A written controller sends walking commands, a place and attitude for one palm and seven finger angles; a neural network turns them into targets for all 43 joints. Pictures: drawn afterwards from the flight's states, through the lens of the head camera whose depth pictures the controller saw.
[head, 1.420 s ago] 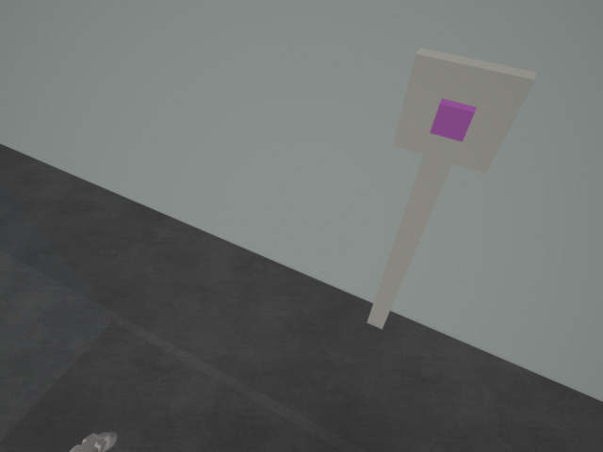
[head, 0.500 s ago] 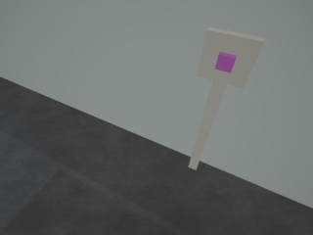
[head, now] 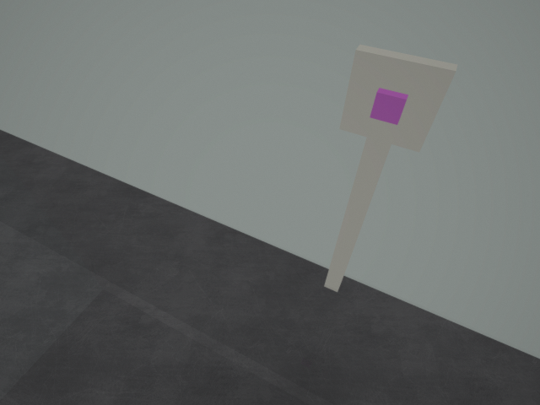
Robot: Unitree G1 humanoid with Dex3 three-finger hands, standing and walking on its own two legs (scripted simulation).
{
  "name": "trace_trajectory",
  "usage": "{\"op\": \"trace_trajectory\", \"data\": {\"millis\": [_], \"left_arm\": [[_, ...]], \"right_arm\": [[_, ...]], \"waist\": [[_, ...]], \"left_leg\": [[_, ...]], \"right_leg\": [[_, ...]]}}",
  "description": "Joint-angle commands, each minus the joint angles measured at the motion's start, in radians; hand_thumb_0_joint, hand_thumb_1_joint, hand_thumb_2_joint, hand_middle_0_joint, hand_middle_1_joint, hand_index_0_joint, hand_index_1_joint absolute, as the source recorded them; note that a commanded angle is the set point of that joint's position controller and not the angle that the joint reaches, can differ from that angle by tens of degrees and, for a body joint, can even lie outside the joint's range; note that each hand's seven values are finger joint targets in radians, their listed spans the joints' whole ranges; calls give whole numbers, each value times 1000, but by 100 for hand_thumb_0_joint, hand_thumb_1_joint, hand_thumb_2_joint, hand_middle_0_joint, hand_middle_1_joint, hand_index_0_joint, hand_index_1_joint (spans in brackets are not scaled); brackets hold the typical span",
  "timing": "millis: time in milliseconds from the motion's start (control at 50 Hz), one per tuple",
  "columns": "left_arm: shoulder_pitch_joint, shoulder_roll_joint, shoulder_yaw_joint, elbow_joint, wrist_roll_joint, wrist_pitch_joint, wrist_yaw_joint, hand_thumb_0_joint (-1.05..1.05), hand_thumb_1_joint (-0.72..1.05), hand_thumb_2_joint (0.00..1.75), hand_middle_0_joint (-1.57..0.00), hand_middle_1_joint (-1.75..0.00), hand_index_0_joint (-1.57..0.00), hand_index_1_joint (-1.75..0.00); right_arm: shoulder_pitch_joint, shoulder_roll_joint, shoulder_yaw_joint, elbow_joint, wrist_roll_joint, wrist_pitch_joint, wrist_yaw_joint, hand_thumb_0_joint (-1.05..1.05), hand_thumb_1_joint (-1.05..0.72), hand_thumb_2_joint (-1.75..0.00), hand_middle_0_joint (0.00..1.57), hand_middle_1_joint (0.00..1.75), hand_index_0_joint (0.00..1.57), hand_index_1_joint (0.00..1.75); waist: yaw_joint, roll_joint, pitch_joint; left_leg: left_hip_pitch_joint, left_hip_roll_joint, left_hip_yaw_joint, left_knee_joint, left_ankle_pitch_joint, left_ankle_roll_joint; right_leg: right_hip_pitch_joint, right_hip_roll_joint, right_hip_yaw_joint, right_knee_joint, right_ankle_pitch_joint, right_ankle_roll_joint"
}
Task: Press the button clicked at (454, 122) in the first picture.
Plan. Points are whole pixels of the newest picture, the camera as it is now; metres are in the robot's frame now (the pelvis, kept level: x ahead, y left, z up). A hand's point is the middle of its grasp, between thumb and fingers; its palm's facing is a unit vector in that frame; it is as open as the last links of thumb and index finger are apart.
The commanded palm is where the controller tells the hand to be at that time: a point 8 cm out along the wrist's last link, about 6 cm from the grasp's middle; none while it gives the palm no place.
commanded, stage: look at it before walking up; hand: left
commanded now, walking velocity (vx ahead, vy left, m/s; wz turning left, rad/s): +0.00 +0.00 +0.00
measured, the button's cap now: (388, 105) +0.68 -0.21 +0.11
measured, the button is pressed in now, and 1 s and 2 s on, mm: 0 0 0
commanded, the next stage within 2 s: turn to face it in 0.02 s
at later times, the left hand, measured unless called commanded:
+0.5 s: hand out of the picture +0.06 +0.19 -0.18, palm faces -0.13 -0.95 -0.29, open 7.4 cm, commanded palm none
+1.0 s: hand out of the picture +0.08 +0.19 -0.19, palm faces -0.23 -0.95 -0.21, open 7.4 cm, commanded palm none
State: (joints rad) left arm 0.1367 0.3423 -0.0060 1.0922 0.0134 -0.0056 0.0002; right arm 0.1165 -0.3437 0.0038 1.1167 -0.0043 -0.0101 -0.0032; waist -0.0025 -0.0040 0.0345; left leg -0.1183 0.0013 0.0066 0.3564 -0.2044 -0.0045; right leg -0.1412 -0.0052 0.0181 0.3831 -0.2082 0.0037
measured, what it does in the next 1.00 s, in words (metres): steps on the spot, turning right: left foot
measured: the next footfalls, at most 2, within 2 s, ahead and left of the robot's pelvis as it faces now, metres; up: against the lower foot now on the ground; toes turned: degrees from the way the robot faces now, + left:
left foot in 0.98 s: +0.03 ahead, +0.12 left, +0.00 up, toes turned -17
right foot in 1.42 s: -0.02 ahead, -0.18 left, +0.00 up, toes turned -31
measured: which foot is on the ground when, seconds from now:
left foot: down 0.00-0.52, up 0.54-0.96, down 0.98-1.00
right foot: down 0.00-0.98, up 1.00-1.00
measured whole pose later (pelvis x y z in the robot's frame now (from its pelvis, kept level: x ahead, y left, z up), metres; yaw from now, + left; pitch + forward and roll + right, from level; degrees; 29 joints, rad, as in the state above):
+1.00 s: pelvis -0.03 +0.01 -0.01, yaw -18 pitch +1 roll +0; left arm 0.26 0.22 0.07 0.96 0.02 0.05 0.01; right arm 0.21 -0.19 -0.04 0.98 -0.01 0.01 -0.04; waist 0.01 -0.04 0.01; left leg -0.22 0.02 0.02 0.52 -0.32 0.00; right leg -0.36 0.09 0.11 0.55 -0.24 -0.02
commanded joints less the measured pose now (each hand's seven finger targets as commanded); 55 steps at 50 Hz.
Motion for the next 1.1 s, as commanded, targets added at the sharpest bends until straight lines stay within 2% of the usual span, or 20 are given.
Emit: {"op": "trace_trajectory", "data": {"millis": [0,160,240,340,400,420,460,480,500,520,540,580,660,840,900,920,960,980,1020,1080], "left_arm": [[-42,211,40,-64,-2,-24,11,0,90,90,-20,-30,-20,-30],[-42,211,44,-69,-1,-19,10,0,90,90,-20,-30,-20,-30],[28,101,35,-89,0,24,15,0,90,90,-20,-30,-20,-30],[55,79,56,-163,6,45,4,0,90,90,-20,-30,-20,-30],[75,35,66,-197,8,55,-1,0,90,90,-20,-30,-20,-30],[96,24,71,-203,7,54,-3,0,90,90,-20,-30,-20,-30],[213,16,80,-180,11,43,-8,0,90,90,-20,-30,-20,-30],[255,77,93,-175,21,26,-2,0,90,90,-20,-30,-20,-30],[255,158,102,-186,19,13,12,0,90,90,-20,-30,-20,-30],[256,137,101,-194,9,17,20,0,90,90,-20,-30,-20,-30],[189,117,102,-205,12,20,22,0,90,90,-20,-30,-20,-30],[120,65,95,-226,10,16,26,0,90,90,-20,-30,-20,-30],[150,39,98,-210,10,13,24,0,90,90,-20,-30,-20,-30],[175,38,112,-197,19,25,23,0,90,90,-20,-30,-20,-30],[123,38,112,-201,11,31,24,0,90,90,-20,-30,-20,-30],[117,14,106,-204,5,33,21,0,90,90,-20,-30,-20,-30],[113,-60,91,-229,1,37,5,0,90,90,-20,-30,-20,-30],[76,-36,99,-231,12,42,8,0,90,90,-20,-30,-20,-30],[112,-33,110,-193,18,49,1,0,90,90,-20,-30,-20,-30],[114,-61,97,-184,18,43,-20,0,90,90,-20,-30,-20,-30]], "right_arm": [[-47,-206,-40,-63,-3,-28,-11,0,-90,-90,20,30,20,30],[-42,-207,-45,-65,-5,-27,-16,0,-90,-90,20,30,20,30],[38,-91,-38,-87,-7,2,-26,0,-90,-90,20,30,20,30],[40,-117,-73,-165,-11,16,-33,0,-90,-90,20,30,20,30],[24,-117,-88,-200,-14,10,-31,0,-90,-90,20,30,20,30],[5,-112,-90,-212,-17,9,-32,0,-90,-90,20,30,20,30],[-32,-106,-95,-227,-17,15,-29,0,-90,-90,20,30,20,30],[-12,-57,-91,-237,-9,25,-27,0,-90,-90,20,30,20,30],[-4,14,-75,-271,-2,26,-21,0,-90,-90,20,30,20,30],[-17,-11,-80,-263,-1,37,-26,0,-90,-90,20,30,20,30],[-24,-2,-85,-252,-2,35,-23,0,-90,-90,20,30,20,30],[27,4,-84,-214,-11,31,-18,0,-90,-90,20,30,20,30],[62,39,-79,-188,-12,33,-21,0,-90,-90,20,30,20,30],[74,65,-69,-194,-4,18,-31,0,-90,-90,20,30,20,30],[194,78,-65,-162,1,4,-39,0,-90,-90,20,30,20,30],[218,63,-65,-151,1,-4,-43,0,-90,-90,20,30,20,30],[192,-58,-84,-189,-14,-3,-43,0,-90,-90,20,30,20,30],[160,-52,-83,-196,-21,-2,-47,0,-90,-90,20,30,20,30],[83,0,-64,-204,-24,-6,-51,0,-90,-90,20,30,20,30],[145,-2,-66,-185,-27,-19,-47,0,-90,-90,20,30,20,30]], "waist": [[5,-7,-68],[3,3,-55],[-4,-5,-47],[-2,87,-32],[9,192,-22],[26,179,-20],[83,82,-56],[92,-138,-47],[68,-343,-25],[82,-225,-52],[52,-195,-3],[15,-98,-21],[19,-106,-66],[42,-131,-77],[-11,-128,-103],[-20,-86,-94],[-12,260,-13],[-20,242,26],[36,137,41],[6,142,-1]], "left_leg": [[10,119,-100,-55,141,31],[31,127,-81,-40,162,27],[14,138,-15,36,151,6],[-17,224,-49,32,89,53],[-62,363,-102,-9,256,164],[-88,369,-74,29,306,166],[-159,294,31,214,242,90],[-268,156,123,474,7,2],[-451,22,94,674,-385,-48],[-396,48,-43,739,-366,-31],[-433,49,-50,798,-308,-29],[-413,70,-48,802,-197,-39],[-377,52,-18,709,-161,-53],[-264,27,-10,389,-224,-27],[-74,13,12,119,-89,-12],[26,39,0,28,-51,-1],[1,362,-358,-150,-104,134],[-113,418,-387,-170,-53,185],[-154,311,-218,-117,108,170],[-21,278,-133,-108,62,156]], "right_leg": [[9,-118,102,-63,155,-35],[-15,-110,114,-52,205,-41],[-83,-94,136,40,267,-29],[-206,-18,104,231,167,-17],[-246,0,1,492,-264,9],[-211,-27,6,469,-285,3],[-56,-29,-22,255,-86,-1],[-1,-142,176,32,143,-31],[-10,-364,529,-86,378,-153],[-76,-348,525,-124,204,-204],[-108,-312,519,-129,81,-220],[-97,-248,397,-96,101,-202],[-49,-194,315,-75,163,-181],[-52,-184,401,-91,98,-202],[-122,-145,369,-30,115,-149],[-203,-96,324,9,59,-109],[-411,84,85,316,-227,-12],[-404,58,59,502,-296,12],[-376,34,66,693,-215,24],[-430,8,8,681,-182,34]]}}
